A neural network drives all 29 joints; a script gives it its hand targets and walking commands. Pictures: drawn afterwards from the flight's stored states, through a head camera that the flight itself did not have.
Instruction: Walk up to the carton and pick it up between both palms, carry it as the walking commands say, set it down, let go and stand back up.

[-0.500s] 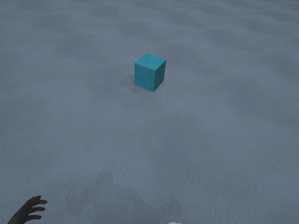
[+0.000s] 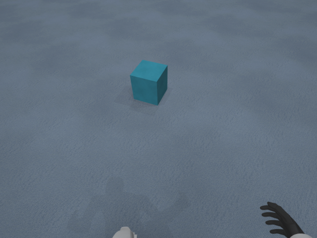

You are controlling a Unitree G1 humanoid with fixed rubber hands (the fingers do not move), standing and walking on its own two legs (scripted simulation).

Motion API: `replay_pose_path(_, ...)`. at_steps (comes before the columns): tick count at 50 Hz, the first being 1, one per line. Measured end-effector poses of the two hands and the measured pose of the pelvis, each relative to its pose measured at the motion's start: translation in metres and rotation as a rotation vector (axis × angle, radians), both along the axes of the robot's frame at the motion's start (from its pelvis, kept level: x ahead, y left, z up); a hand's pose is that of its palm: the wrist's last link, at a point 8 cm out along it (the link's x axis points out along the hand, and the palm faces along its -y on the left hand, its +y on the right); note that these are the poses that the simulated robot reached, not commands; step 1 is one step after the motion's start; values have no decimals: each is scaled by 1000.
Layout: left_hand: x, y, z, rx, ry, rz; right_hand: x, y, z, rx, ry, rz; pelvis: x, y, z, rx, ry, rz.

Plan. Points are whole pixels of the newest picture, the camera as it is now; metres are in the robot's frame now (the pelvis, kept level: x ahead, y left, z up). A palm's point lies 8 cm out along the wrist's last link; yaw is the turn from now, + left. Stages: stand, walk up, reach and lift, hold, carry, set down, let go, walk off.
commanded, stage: walk up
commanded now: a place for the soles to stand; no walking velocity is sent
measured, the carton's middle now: (150, 82) +1.45 +0.12 -0.63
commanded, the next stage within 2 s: none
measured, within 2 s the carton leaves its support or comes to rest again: neither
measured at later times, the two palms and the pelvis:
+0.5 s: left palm (42, 137) +0.44 +0.41 -0.04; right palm (260, 200) +0.26 -0.27 -0.10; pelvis +0.25 +0.08 -0.02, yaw -12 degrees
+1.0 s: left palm (51, 101) +0.65 +0.47 -0.07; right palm (220, 144) +0.44 -0.19 -0.09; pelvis +0.47 +0.16 -0.02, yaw -17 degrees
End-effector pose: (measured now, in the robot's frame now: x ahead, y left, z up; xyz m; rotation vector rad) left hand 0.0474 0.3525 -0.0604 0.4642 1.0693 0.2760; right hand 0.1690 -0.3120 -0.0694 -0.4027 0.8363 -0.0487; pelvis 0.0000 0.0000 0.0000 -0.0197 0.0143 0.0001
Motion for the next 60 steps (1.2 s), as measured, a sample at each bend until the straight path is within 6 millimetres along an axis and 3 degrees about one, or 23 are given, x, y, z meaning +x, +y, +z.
replay_pose_path(4, 28, 47, -10, 31, 25, 19, 65, 26, 7, -25, -84, 4, 48, 35, -13, -1, -6, -25)
replay_pose_path(6, 57, 62, -18, 37, 22, 5, 80, 33, 9, -47, -114, -25, 67, 49, -19, 12, -9, -47)
replay_pose_path(9, 114, 65, -20, 17, 1, -60, 79, 39, 13, -46, -99, -106, 94, 60, -13, 26, -14, -80)
replay_pose_path(13, 192, 57, -11, -21, -31, -152, 62, 38, 14, -53, -25, -200, 132, 71, -2, 35, -15, -123)
replay_pose_path(18, 291, 45, 4, -8, -74, -273, 41, 30, 2, -55, 84, -307, 182, 77, 1, 39, -16, -171)
replay_pose_path(21, 348, 42, 8, 34, -125, -324, 46, 27, -15, -48, 132, -342, 214, 74, -10, 36, -19, -188)
replay_pose_path(23, 375, 47, 12, 70, -161, -329, 62, 32, -26, -39, 150, -351, 231, 74, -15, 23, -17, -198)
replay_pose_path(26, 396, 59, 20, 98, -174, -311, 101, 44, -30, -22, 137, -336, 257, 80, -14, 5, -18, -207)
replay_pose_path(30, 409, 79, 24, 115, -143, -286, 163, 59, -25, -4, 90, -296, 292, 92, -9, 0, -14, -217)
replay_pose_path(35, 424, 115, 14, 114, -76, -257, 234, 79, -16, 1, 42, -274, 337, 118, -12, 1, -17, -225)
replay_pose_path(38, 447, 142, 0, 115, -48, -246, 269, 90, -14, -33, 15, -277, 370, 139, -22, 6, -20, -235)
replay_pose_path(40, 469, 153, -13, 113, -36, -244, 280, 95, -15, -68, -1, -300, 388, 151, -30, 13, -25, -247)
replay_pose_path(43, 510, 147, -23, 83, -36, -277, 278, 105, -14, -65, 20, -370, 411, 159, -28, 25, -32, -262)
replay_pose_path(48, 575, 124, -18, 34, -44, -357, 270, 118, -13, -53, 91, -440, 450, 163, -16, 29, -33, -293)
replay_pose_path(51, 609, 120, -13, 57, -67, -396, 273, 117, -22, -46, 126, -465, 475, 161, -19, 28, -32, -303)
replay_pose_path(54, 630, 135, -6, 114, -91, -384, 299, 120, -34, -39, 149, -469, 498, 162, -24, 16, -28, -307)
replay_pose_path(60, 656, 175, 19, 173, -79, -330, 388, 138, -31, -9, 93, -409, 546, 183, -16, 2, -27, -309)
